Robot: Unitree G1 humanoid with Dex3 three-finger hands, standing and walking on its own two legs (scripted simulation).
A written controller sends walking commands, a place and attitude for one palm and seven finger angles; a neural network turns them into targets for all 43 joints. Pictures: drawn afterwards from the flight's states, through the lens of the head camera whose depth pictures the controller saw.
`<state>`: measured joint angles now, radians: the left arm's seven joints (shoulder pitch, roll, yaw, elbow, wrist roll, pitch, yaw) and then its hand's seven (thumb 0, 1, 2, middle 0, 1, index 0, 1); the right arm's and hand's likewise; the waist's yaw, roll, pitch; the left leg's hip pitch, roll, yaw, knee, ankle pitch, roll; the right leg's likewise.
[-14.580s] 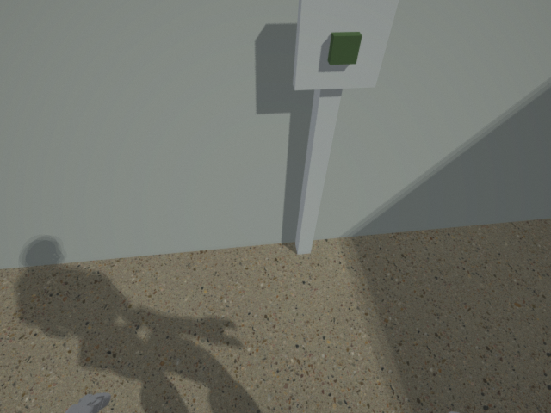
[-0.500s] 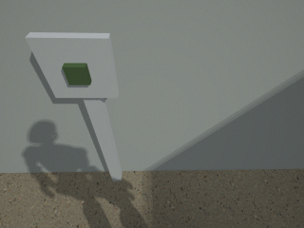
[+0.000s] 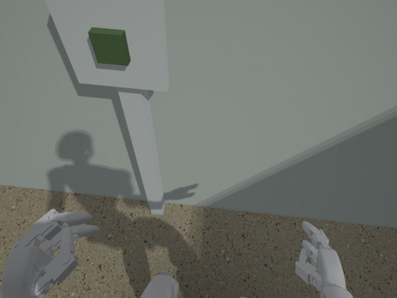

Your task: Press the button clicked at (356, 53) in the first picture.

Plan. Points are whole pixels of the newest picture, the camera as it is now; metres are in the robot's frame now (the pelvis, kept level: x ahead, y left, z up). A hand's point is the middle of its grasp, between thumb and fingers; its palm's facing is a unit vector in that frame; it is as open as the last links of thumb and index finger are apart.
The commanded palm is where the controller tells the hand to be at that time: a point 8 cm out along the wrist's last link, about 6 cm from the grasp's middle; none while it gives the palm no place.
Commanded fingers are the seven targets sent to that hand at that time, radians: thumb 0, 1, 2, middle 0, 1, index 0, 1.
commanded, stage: raise the hand and make a fist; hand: left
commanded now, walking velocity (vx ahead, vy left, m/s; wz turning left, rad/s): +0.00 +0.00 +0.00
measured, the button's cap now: (111, 46) +0.52 +0.26 +0.22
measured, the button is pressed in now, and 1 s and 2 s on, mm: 0 0 0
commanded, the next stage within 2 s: aim a knuckle at the button in 1.46 s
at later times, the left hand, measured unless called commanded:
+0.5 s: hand (89, 210) +0.22 +0.21 +0.12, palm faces +0.02 -1.00 -0.07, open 3.1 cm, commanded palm +0.19 +0.27 +0.14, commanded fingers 0.00 0.90 0.90 -1.30 -1.50 -1.30 -1.50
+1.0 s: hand (67, 155) +0.26 +0.23 +0.20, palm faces +0.08 -0.99 -0.09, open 3.1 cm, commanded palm +0.23 +0.27 +0.21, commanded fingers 0.00 0.90 0.90 -1.30 -1.50 -1.30 -1.50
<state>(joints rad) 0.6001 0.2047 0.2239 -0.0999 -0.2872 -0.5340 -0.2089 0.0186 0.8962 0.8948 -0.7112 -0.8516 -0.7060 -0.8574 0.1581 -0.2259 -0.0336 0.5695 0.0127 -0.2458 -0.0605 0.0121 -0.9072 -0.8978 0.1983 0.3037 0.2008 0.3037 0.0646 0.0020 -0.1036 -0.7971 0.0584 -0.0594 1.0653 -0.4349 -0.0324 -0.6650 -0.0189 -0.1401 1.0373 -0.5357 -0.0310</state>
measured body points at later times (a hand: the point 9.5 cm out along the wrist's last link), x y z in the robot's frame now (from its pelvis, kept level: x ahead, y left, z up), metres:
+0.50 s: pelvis +0.02 +0.01 +0.03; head +0.04 +0.00 +0.48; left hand +0.21 +0.26 +0.13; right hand +0.19 -0.24 -0.04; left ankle +0.05 +0.14 -0.67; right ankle +0.00 -0.10 -0.67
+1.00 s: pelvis +0.03 +0.02 +0.06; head +0.01 +0.00 +0.51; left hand +0.25 +0.28 +0.21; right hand +0.22 -0.20 -0.01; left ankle +0.05 +0.14 -0.67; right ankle +0.00 -0.10 -0.67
